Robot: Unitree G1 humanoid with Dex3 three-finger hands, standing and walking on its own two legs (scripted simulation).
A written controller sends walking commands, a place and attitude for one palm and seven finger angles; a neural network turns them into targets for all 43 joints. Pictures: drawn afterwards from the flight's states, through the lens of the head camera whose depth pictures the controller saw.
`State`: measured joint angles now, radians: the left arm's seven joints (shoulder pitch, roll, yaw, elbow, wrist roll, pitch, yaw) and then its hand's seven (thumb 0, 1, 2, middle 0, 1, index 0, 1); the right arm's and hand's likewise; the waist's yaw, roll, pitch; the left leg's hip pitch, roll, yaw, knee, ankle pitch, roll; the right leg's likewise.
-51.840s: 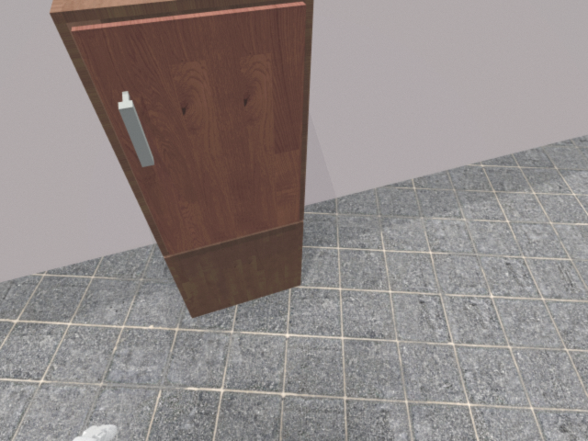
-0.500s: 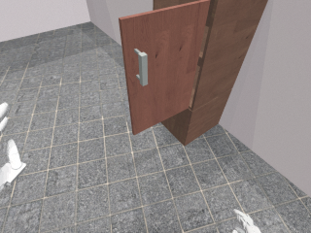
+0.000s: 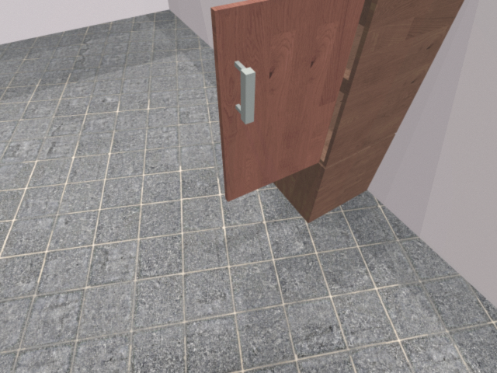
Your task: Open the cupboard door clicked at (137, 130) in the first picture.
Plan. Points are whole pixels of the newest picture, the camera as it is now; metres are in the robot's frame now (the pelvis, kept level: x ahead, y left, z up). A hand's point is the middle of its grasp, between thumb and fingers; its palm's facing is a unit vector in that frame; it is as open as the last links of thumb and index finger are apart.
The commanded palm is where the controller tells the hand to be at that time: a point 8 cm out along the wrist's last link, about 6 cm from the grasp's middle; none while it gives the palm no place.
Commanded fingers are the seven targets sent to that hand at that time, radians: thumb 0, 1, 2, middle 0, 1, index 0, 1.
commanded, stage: let the arm hang, fingers relaxed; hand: left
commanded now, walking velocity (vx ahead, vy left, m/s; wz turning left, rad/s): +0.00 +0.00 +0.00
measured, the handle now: (243, 92) +0.66 +0.05 +0.08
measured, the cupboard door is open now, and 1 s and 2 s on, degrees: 88 88 88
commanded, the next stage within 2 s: look to check the result in 0.66 s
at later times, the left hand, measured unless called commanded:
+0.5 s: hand out of the picture +0.05 +0.20 -0.16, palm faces +0.00 -0.98 -0.22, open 7.4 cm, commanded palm none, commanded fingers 0.00 0.90 0.90 -0.20 -0.30 -0.20 -0.30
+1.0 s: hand out of the picture +0.10 +0.25 -0.15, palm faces -0.02 -0.94 -0.34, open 7.4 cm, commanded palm none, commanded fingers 0.00 0.90 0.90 -0.20 -0.30 -0.20 -0.30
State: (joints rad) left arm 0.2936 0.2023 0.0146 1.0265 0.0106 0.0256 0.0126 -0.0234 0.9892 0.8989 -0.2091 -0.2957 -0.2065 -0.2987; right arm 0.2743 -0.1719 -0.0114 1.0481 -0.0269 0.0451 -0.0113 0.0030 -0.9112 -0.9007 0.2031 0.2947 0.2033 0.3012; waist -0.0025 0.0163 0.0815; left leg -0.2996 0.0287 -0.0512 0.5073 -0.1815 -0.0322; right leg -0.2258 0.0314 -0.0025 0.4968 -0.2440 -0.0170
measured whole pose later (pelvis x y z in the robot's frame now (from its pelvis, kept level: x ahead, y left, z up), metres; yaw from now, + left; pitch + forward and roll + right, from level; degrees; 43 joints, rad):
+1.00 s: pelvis +0.03 +0.01 +0.01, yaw -1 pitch -2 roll +0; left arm 0.12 0.31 0.02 1.13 0.01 -0.02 0.00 0.00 0.91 0.90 -0.20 -0.29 -0.20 -0.30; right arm 0.11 -0.32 -0.03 1.13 -0.02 0.00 -0.01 0.00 -0.91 -0.90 0.20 0.30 0.20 0.30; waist 0.00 0.02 0.08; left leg -0.18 0.00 -0.02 0.36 -0.15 -0.01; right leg -0.12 0.00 0.02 0.37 -0.22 0.00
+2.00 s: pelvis +0.06 +0.01 +0.01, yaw -1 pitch -1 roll +0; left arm 0.10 0.32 0.01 1.12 0.01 -0.02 0.00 0.00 0.90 0.90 -0.20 -0.30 -0.20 -0.30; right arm 0.09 -0.32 -0.02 1.13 -0.02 0.00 -0.01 0.00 -0.91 -0.90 0.21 0.30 0.21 0.30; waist 0.00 0.00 0.07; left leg -0.12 0.01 -0.01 0.31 -0.17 -0.02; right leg -0.06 0.00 0.03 0.31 -0.23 0.00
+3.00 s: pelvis +0.05 +0.01 +0.01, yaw -1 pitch -2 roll +0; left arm 0.11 0.33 0.01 1.13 0.01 -0.02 0.00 0.00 0.90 0.90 -0.20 -0.30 -0.20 -0.30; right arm 0.10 -0.32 -0.02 1.13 -0.02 -0.01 -0.01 0.00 -0.91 -0.90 0.21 0.30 0.21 0.30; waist -0.01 -0.01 0.07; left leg -0.12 0.01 -0.01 0.30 -0.15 -0.02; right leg -0.06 0.01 0.03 0.30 -0.20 0.00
